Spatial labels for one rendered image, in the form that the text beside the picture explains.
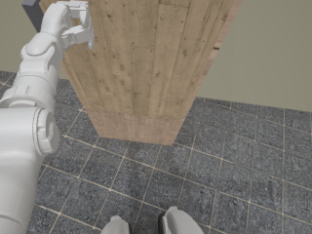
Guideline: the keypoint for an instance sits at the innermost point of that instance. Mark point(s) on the left robot shin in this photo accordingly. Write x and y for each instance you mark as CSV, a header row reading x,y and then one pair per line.
x,y
116,217

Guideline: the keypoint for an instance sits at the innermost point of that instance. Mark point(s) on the robot left upper arm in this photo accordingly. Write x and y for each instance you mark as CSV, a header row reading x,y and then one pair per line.
x,y
27,136

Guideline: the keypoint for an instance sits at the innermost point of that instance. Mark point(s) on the right robot shin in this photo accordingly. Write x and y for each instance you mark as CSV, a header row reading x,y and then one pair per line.
x,y
174,208

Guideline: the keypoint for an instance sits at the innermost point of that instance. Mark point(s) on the cupboard door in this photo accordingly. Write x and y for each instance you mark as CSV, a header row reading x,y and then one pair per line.
x,y
148,55

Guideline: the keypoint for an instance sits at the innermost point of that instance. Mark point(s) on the handle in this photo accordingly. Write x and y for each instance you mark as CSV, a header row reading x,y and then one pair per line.
x,y
34,12

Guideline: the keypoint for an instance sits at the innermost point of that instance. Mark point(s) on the robot shin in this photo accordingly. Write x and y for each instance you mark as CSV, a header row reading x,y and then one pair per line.
x,y
116,217
174,208

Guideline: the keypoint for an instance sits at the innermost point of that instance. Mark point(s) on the left robot forearm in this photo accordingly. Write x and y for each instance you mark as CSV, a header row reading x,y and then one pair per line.
x,y
37,80

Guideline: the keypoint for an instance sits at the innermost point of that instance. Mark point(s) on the robot left hand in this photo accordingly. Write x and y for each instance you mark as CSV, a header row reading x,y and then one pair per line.
x,y
57,22

